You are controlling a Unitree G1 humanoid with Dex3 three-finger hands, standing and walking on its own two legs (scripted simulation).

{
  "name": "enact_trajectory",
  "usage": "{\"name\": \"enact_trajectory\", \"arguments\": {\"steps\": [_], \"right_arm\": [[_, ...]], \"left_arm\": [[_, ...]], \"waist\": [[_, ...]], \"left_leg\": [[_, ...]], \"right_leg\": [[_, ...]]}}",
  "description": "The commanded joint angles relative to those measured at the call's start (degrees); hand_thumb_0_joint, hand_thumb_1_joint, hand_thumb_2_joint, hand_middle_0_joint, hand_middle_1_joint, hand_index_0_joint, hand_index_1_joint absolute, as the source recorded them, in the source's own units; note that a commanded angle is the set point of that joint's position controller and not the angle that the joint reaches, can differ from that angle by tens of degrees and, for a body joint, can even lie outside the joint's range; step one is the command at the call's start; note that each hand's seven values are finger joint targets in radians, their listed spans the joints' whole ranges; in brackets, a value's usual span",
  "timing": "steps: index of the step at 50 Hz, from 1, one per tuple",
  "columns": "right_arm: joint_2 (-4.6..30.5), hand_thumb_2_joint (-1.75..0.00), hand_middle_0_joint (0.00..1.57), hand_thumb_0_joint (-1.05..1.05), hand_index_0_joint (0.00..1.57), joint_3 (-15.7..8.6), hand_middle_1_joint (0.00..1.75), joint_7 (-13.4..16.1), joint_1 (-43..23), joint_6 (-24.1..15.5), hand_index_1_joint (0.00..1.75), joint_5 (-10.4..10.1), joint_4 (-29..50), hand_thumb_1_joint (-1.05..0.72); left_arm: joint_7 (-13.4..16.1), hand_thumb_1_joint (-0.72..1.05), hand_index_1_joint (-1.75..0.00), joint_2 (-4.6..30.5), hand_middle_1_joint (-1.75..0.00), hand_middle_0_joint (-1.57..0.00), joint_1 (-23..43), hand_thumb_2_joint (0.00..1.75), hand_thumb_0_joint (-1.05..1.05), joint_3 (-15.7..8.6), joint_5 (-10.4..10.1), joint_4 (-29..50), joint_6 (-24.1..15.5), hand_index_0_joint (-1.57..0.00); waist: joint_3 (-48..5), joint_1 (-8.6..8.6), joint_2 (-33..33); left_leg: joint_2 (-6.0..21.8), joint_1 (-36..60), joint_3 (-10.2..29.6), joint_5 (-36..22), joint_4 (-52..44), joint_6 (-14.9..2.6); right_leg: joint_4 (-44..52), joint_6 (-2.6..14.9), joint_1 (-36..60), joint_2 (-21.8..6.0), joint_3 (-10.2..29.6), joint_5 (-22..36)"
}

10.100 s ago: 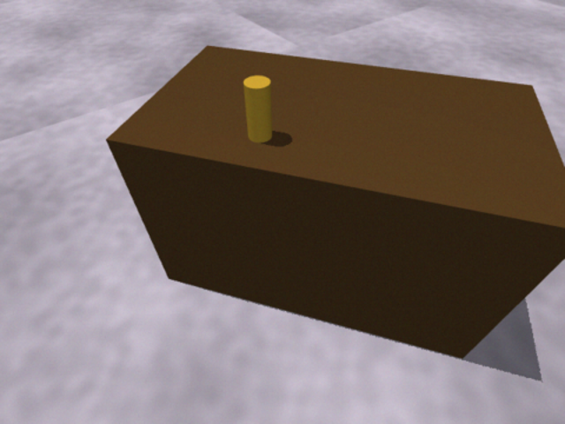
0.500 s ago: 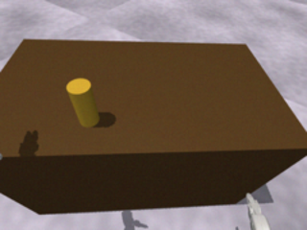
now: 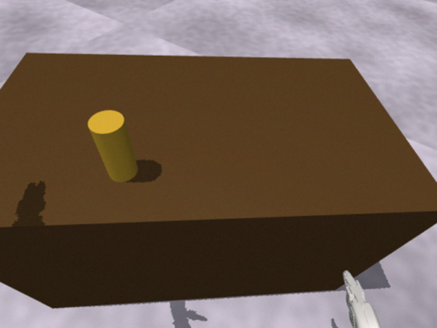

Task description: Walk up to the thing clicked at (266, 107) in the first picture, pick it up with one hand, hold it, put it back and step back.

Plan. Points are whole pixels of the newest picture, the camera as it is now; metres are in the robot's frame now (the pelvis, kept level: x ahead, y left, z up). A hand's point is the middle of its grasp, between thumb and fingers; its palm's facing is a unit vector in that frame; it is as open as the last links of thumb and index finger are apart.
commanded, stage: go down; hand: left
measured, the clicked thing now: (115, 148) +0.49 +0.22 +0.03
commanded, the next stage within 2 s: approach in 1.08 s
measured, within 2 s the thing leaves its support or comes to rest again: neither
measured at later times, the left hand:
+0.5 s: hand out of the picture +0.38 +0.40 +0.14, palm faces +0.21 -0.98 +0.00, open 17.6 cm
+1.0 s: hand out of the picture +0.38 +0.41 +0.13, palm faces +0.21 -0.98 +0.01, open 17.4 cm
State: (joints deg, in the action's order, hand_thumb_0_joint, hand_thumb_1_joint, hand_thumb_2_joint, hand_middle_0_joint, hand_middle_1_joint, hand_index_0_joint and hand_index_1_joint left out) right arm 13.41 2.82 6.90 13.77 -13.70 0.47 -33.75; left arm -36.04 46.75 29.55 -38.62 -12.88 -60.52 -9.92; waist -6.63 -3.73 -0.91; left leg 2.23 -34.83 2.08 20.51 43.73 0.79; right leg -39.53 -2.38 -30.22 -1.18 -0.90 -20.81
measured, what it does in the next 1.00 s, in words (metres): stands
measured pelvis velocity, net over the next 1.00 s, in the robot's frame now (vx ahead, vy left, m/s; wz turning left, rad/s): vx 0.00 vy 0.01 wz -0.02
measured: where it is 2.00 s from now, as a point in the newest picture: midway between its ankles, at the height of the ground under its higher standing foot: outside the picture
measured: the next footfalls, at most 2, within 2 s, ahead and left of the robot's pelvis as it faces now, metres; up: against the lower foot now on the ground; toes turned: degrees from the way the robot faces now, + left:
none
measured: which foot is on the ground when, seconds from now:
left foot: down 0.00-1.00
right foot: down 0.00-1.00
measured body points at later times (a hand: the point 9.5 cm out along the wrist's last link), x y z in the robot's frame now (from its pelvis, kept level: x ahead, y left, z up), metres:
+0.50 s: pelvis +0.00 +0.00 -0.01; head +0.07 +0.04 +0.43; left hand +0.37 +0.45 +0.14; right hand +0.16 -0.25 -0.06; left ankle +0.01 +0.12 -0.71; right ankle -0.02 -0.15 -0.71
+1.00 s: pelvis +0.00 +0.01 -0.02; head +0.06 +0.05 +0.43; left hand +0.37 +0.46 +0.13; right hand +0.16 -0.25 -0.05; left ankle +0.01 +0.12 -0.71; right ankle -0.02 -0.15 -0.71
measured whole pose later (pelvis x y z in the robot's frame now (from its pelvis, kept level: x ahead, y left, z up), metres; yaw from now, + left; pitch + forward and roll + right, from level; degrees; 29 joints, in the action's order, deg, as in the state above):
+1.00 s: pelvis +0.00 +0.01 -0.02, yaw -1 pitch +14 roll -3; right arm 15.2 2.2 6.5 18.1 -13.2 -0.2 -24.0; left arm -35.0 51.6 35.0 -39.0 -10.8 -62.0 -5.9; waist -8.6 -5.1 -0.5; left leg 2.5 -41.3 2.0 24.4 51.3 0.0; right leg -45.4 -3.2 -36.1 -0.9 -0.5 -23.6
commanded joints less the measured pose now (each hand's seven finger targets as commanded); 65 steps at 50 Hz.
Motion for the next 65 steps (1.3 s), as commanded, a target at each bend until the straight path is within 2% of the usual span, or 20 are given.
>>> {"name": "enact_trajectory", "arguments": {"steps": [1, 2, 4, 6, 8, 15, 20, 29, 32, 34, 37, 38, 39, 41, 46, 52, 54, 60, 62, 65], "right_arm": [[10.10, -0.06, 0.05, 0.00, 0.05, -4.28, 0.05, 1.28, -2.94, -2.98, 0.05, -0.09, 10.04, 0.53], [11.55, -0.05, 0.05, 0.00, 0.05, -5.00, 0.05, 1.51, -2.94, -3.19, 0.05, -0.05, 12.19, 0.54], [8.13, -0.05, 0.05, 0.00, 0.05, -2.36, 0.05, 1.33, -1.14, -2.74, 0.05, -0.30, 9.92, 0.54], [10.19, -0.05, 0.05, 0.00, 0.05, -4.10, 0.05, 1.62, -1.74, -2.95, 0.05, -0.36, 11.05, 0.54], [8.91, -0.05, 0.05, 0.00, 0.05, -2.41, 0.05, 1.58, -1.73, -2.77, 0.05, -0.43, 11.49, 0.54], [10.43, -0.05, 0.05, 0.00, 0.05, -3.14, 0.05, 1.93, -0.73, -2.80, 0.05, -0.32, 14.26, 0.54], [12.11, -0.06, 0.05, 0.00, 0.05, -4.61, 0.05, 2.19, 0.75, -2.83, 0.05, -0.31, 16.57, 0.54], [8.91, -0.05, 0.05, 0.00, 0.05, -2.26, 0.05, 1.40, 3.32, -2.08, 0.05, -0.80, 15.46, 0.55], [11.29, -0.05, 0.05, 0.00, 0.05, -4.41, 0.05, 1.27, 3.03, -2.21, 0.05, -0.80, 18.52, 0.55], [10.56, -0.05, 0.05, 0.00, 0.05, -3.72, 0.05, 0.98, 3.55, -2.26, 0.05, -0.82, 18.87, 0.55], [10.80, -0.05, 0.05, 0.00, 0.05, -4.32, 0.05, 0.95, 3.76, -2.50, 0.05, -0.70, 18.35, 0.54], [12.27, -0.05, 0.05, 0.00, 0.05, -6.21, 0.05, 1.21, 3.84, -2.70, 0.05, -0.75, 17.62, 0.54], [11.96, -0.05, 0.05, 0.00, 0.05, -5.36, 0.05, 1.15, 3.98, -2.74, 0.05, -0.76, 16.82, 0.54], [13.06, -0.05, 0.05, 0.00, 0.05, -6.67, 0.05, 1.25, 3.39, -2.79, 0.05, -0.77, 16.42, 0.54], [10.27, -0.05, 0.05, 0.00, 0.05, -4.23, 0.05, 0.32, 5.15, -2.29, 0.05, -0.86, 17.07, 0.54], [9.93, -0.05, 0.05, 0.00, 0.05, -3.29, 0.05, 0.34, 2.85, -2.41, 0.05, -0.77, 19.26, 0.54], [11.86, -0.06, 0.05, 0.00, 0.05, -4.78, 0.05, 0.74, 2.60, -2.65, 0.05, -0.53, 19.81, 0.53], [11.92, -0.05, 0.05, 0.00, 0.05, -4.42, 0.05, 1.17, 2.49, -2.30, 0.05, -0.70, 20.42, 0.57], [9.39, -0.04, 0.05, 0.00, 0.05, -1.93, 0.05, 0.71, 4.24, -1.90, 0.05, -0.81, 18.81, 0.57], [9.53, -0.04, 0.05, 0.00, 0.05, -1.99, 0.05, 0.34, 4.21, -2.02, 0.05, -0.77, 20.94, 0.57]], "left_arm": [[-0.15, -0.58, -0.05, 25.72, -0.04, -0.04, 20.08, 0.09, 0.00, -3.63, -1.43, 11.93, -3.91, -0.03], [-0.06, -0.58, -0.06, 27.44, -0.05, -0.04, 20.32, 0.09, 0.00, -4.81, -1.27, 11.96, -4.00, -0.04], [-0.10, -0.56, -0.05, 26.17, -0.04, -0.04, 20.38, 0.08, 0.00, -3.81, -1.29, 10.16, -3.76, -0.04], [-0.40, -0.58, -0.06, 27.50, -0.05, -0.04, 20.96, 0.08, 0.00, -4.74, -1.55, 10.18, -3.97, -0.04], [-0.59, -0.58, -0.05, 27.82, -0.05, -0.04, 21.14, 0.09, 0.00, -4.10, -1.05, 9.39, -3.46, -0.04], [-0.04, -0.59, -0.05, 29.81, -0.04, -0.05, 23.42, 0.08, 0.00, -4.21, -0.55, 8.39, -2.44, -0.04], [0.29, -0.56, -0.05, 30.02, -0.04, -0.05, 25.20, 0.08, 0.00, -3.97, 0.08, 10.51, -1.88, -0.04], [-0.27, -0.57, -0.05, 27.10, -0.04, -0.05, 20.88, 0.08, 0.00, -2.12, 0.14, 8.11, -0.18, -0.04], [0.05, -0.56, -0.05, 29.03, -0.04, -0.05, 19.57, 0.07, 0.00, -3.90, 0.12, 10.08, -0.18, -0.04], [0.05, -0.54, -0.05, 29.85, -0.04, -0.04, 22.91, 0.08, 0.00, -4.60, -0.28, 14.35, -0.52, -0.04], [0.56, -0.51, -0.05, 27.99, -0.04, -0.04, 24.73, 0.09, 0.00, -3.88, -0.41, 17.79, -0.48, -0.04], [0.80, -0.50, -0.04, 28.04, -0.04, -0.04, 24.94, 0.08, 0.00, -3.95, -0.25, 17.90, -0.16, -0.04], [1.01, -0.49, -0.04, 27.10, -0.03, -0.04, 24.78, 0.08, 0.00, -2.46, 0.14, 17.53, 0.31, -0.04], [1.59, -0.51, -0.04, 27.31, -0.03, -0.05, 23.14, 0.07, 0.00, -2.89, 0.51, 14.40, 1.05, -0.04], [0.98, -0.53, -0.05, 26.47, -0.04, -0.04, 21.37, 0.08, 0.00, -3.02, -0.02, 8.97, 0.79, -0.04], [0.90, -0.56, -0.05, 29.82, -0.04, -0.04, 28.16, 0.08, 0.00, -3.62, 0.33, 13.30, -0.21, -0.04], [1.27, -0.54, -0.04, 31.25, -0.04, -0.05, 28.92, 0.07, 0.00, -4.38, 0.56, 12.79, -0.21, -0.04], [1.18, -0.51, -0.06, 30.50, -0.05, -0.05, 26.38, 0.07, 0.00, -3.15, 1.33, 6.58, 0.32, -0.04], [0.76, -0.52, -0.06, 28.64, -0.04, -0.05, 26.25, 0.06, 0.00, -1.85, 1.01, 4.72, 0.05, -0.04], [0.84, -0.57, -0.06, 25.57, -0.05, -0.05, 25.99, 0.06, 0.00, 0.48, 1.13, 2.61, -0.63, -0.04]], "waist": [[-17.57, 0.25, 10.66], [-17.63, -0.22, 10.35], [-16.56, 0.30, 10.51], [-17.51, -0.07, 10.54], [-17.99, 0.23, 11.57], [-18.75, -0.27, 10.89], [-21.87, -0.88, 12.48], [-19.03, 0.31, 12.57], [-20.65, 0.66, 12.71], [-22.28, 1.21, 15.30], [-23.95, 0.62, 15.94], [-23.96, -0.16, 17.20], [-21.94, 0.06, 16.97], [-19.43, -0.49, 14.75], [-16.48, -0.38, 12.39], [-20.60, 0.03, 15.38], [-21.74, -0.77, 13.85], [-18.68, -1.29, 10.95], [-16.61, -1.07, 11.32], [-16.30, -2.14, 9.51]], "left_leg": [[-2.10, 15.38, -1.11, -17.91, -3.35, -1.50], [-2.14, 14.57, -1.12, -15.69, -3.44, -1.49], [-2.29, 13.20, -1.16, -13.76, -3.25, -1.61], [-1.88, 13.27, -0.61, -15.66, -2.88, -1.46], [-1.78, 13.16, -0.49, -16.75, -2.24, -1.43], [-1.73, 10.95, -0.57, -14.43, -1.00, -1.59], [-1.00, 14.98, 0.21, -18.40, -0.17, -1.03], [-1.39, 12.02, -0.56, -21.69, 1.09, -1.27], [-0.95, 13.09, -0.04, -23.54, 1.18, -0.79], [-0.45, 15.23, 0.45, -26.31, 1.28, -0.26], [0.25, 18.61, 0.90, -31.19, 1.73, -0.19], [0.27, 19.75, 1.03, -31.13, 1.55, -0.03], [0.33, 18.92, 1.02, -29.96, 1.23, -0.04], [0.00, 16.36, 0.82, -26.39, 0.94, -0.33], [-0.35, 11.39, 0.53, -22.23, 0.98, -0.73], [-0.75, 13.07, 0.10, -19.09, 1.01, -0.65], [-0.88, 12.87, -0.10, -18.26, 1.60, -0.86], [-1.34, 8.84, -0.27, -12.85, 1.75, -1.35], [-1.26, 7.02, -0.09, -11.61, 1.91, -1.14], [-1.12, 5.69, 0.08, -11.16, 2.80, -1.30]], "right_leg": [[3.28, 2.27, 0.69, 1.38, -1.25, 15.23], [3.32, 2.19, 0.75, 1.38, -1.22, 13.79], [3.25, 2.25, 0.14, 1.38, -1.17, 12.26], [2.28, 2.47, -0.43, 1.48, -1.45, 13.18], [1.67, 2.58, -1.46, 1.51, -1.54, 13.45], [0.80, 2.43, -1.91, 1.62, -1.34, 11.89], [-0.19, 2.78, -3.49, 1.99, -1.96, 13.20], [-1.19, 2.73, -3.44, 2.01, -1.82, 15.77], [-1.64, 2.85, -3.22, 2.23, -2.21, 15.59], [-2.13, 3.05, -3.38, 2.42, -2.43, 15.59], [-2.18, 2.98, -4.26, 2.62, -2.55, 16.67], [-2.02, 2.93, -4.80, 2.57, -2.49, 16.22], [-1.82, 3.03, -5.43, 2.71, -2.53, 15.17], [-1.55, 3.00, -5.50, 2.52, -2.26, 14.67], [-2.08, 3.02, -4.77, 2.55, -2.28, 13.46], [-2.40, 3.06, -5.05, 2.29, -1.83, 11.84], [-2.16, 2.81, -4.37, 2.27, -1.59, 12.23], [-2.20, 2.67, -5.98, 2.15, -1.40, 9.55], [-2.66, 2.84, -7.35, 2.31, -1.61, 8.08], [-3.58, 2.77, -8.80, 2.45, -1.79, 7.79]]}}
